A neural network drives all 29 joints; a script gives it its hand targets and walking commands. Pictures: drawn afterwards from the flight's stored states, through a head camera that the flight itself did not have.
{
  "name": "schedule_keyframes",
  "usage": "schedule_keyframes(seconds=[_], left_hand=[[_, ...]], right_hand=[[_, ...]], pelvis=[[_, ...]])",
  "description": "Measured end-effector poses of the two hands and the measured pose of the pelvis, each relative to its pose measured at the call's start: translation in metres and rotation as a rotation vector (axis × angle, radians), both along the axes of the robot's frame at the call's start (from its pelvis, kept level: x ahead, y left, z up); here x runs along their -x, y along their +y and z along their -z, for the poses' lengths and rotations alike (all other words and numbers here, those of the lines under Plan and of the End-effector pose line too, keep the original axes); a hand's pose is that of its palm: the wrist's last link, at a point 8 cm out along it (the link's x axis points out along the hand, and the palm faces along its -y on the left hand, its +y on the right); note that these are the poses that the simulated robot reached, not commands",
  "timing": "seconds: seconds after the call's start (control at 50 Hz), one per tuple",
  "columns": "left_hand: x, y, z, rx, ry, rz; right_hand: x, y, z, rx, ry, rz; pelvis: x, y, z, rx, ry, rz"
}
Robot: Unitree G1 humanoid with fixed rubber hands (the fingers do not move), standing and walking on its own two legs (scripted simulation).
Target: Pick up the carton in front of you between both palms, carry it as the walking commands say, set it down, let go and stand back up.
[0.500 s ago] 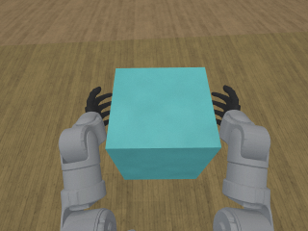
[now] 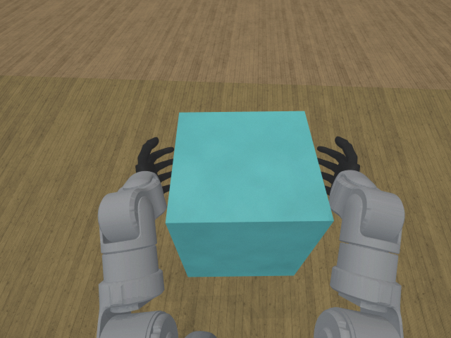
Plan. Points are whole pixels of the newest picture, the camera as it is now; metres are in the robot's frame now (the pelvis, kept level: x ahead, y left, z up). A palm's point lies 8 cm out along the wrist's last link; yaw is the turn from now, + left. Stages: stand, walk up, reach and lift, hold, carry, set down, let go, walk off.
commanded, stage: carry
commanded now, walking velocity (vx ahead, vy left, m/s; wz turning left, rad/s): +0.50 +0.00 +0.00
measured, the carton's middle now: (241, 200) +0.36 +0.04 +0.06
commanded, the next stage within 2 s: none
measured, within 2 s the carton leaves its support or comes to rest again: neither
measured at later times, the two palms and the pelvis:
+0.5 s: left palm (205, 49) +0.68 +0.15 +0.18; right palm (347, 58) +0.65 -0.15 +0.19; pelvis +0.31 +0.03 +0.05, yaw -1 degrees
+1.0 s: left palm out of the picture +0.99 +0.18 +0.23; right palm out of the picture +0.97 -0.13 +0.22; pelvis +0.64 +0.04 +0.08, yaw +0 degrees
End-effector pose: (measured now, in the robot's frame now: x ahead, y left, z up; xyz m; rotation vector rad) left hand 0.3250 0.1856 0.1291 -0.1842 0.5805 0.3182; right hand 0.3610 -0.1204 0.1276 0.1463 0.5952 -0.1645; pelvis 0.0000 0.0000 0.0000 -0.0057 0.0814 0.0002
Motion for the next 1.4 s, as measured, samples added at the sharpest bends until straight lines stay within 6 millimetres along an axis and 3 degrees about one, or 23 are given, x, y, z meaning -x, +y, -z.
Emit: schedule_keyframes(seconds=[0.08, 0.2, 0.3, 0.4, 0.5, 0.58, 0.72, 0.8, 0.88, 0.96, 1.06, 1.14, 1.24, 1.3, 1.4], left_hand=[[-0.051, 0.008, -0.019, -0.005, -0.046, -0.008], [-0.153, 0.004, -0.032, -0.011, -0.098, 0.078], [-0.227, -0.016, -0.025, -0.006, -0.001, 0.16], [-0.286, -0.033, -0.029, 0.023, 0.018, 0.171], [-0.351, -0.033, -0.052, -0.012, -0.065, 0.133], [-0.399, -0.024, -0.066, -0.041, -0.106, 0.083], [-0.45, 0.001, -0.073, -0.005, -0.006, -0.006], [-0.5, 0.008, -0.091, -0.008, -0.044, -0.014], [-0.566, 0.008, -0.106, -0.01, -0.083, 0.026], [-0.636, -0.002, -0.102, -0.008, -0.074, 0.115], [-0.704, -0.023, -0.096, 0.006, 0.024, 0.166], [-0.752, -0.033, -0.105, 0.016, 0.005, 0.167], [-0.817, -0.032, -0.129, -0.023, -0.076, 0.133], [-0.854, -0.027, -0.139, -0.039, -0.099, 0.099], [-0.889, -0.01, -0.139, 0.004, -0.02, 0.044]], right_hand=[[-0.05, 0.006, -0.013, -0.004, -0.042, 0.012], [-0.127, 0.0, -0.03, 0.044, -0.094, 0.069], [-0.163, -0.016, -0.024, -0.006, -0.002, 0.123], [-0.209, -0.031, -0.036, 0.008, 0.008, 0.179], [-0.285, -0.034, -0.062, 0.006, -0.079, 0.149], [-0.356, -0.026, -0.07, 0.012, -0.123, 0.065], [-0.451, 0.001, -0.072, 0.005, -0.005, -0.004], [-0.5, 0.007, -0.085, -0.006, -0.039, 0.006], [-0.553, 0.004, -0.099, 0.028, -0.079, 0.037], [-0.599, -0.005, -0.1, 0.037, -0.067, 0.087], [-0.632, -0.021, -0.097, -0.005, 0.017, 0.145], [-0.674, -0.032, -0.112, 0.0, -0.009, 0.178], [-0.751, -0.034, -0.138, -0.003, -0.093, 0.143], [-0.805, -0.029, -0.144, -0.001, -0.119, 0.081], [-0.879, -0.008, -0.143, 0.028, -0.027, 0.009]], pelvis=[[-0.047, 0.005, -0.008, -0.01, 0.006, -0.004], [-0.134, 0.025, -0.003, -0.046, -0.006, 0.005], [-0.193, 0.04, -0.022, -0.024, -0.008, 0.007], [-0.247, 0.04, -0.041, 0.002, 0.0, 0.012], [-0.312, 0.029, -0.045, 0.007, 0.008, 0.015], [-0.371, 0.012, -0.04, 0.037, -0.01, -0.003], [-0.45, 0.0, -0.069, 0.0, -0.005, -0.004], [-0.497, 0.004, -0.078, -0.012, 0.0, -0.007], [-0.553, 0.014, -0.079, -0.021, 0.007, -0.006], [-0.612, 0.031, -0.076, -0.051, -0.014, 0.008], [-0.667, 0.041, -0.099, -0.022, -0.009, 0.008], [-0.711, 0.039, -0.112, -0.006, -0.004, 0.014], [-0.777, 0.028, -0.117, 0.004, 0.005, 0.018], [-0.822, 0.015, -0.112, 0.03, -0.007, 0.003], [-0.882, 0.002, -0.131, 0.009, -0.006, 0.0]])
